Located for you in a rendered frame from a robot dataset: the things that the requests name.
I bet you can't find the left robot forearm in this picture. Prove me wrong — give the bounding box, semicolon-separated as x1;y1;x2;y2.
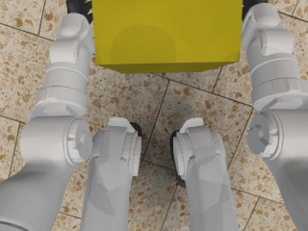
19;13;95;157

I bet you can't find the robot left upper arm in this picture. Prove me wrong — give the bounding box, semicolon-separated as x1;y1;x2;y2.
0;115;93;231

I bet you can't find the right robot hand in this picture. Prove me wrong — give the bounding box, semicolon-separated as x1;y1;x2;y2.
242;0;269;22

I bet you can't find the left robot hand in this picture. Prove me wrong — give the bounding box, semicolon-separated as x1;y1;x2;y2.
65;0;93;24

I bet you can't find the right robot forearm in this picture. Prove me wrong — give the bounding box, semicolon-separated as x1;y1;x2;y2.
241;3;308;112

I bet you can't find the carton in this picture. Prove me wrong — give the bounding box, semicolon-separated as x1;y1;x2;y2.
91;0;243;74

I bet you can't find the left robot shin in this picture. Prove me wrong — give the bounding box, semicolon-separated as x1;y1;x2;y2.
89;116;136;164

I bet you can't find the robot right thigh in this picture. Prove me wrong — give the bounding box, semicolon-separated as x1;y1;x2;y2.
173;125;240;231

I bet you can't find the robot right upper arm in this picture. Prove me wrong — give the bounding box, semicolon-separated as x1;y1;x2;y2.
246;109;308;231

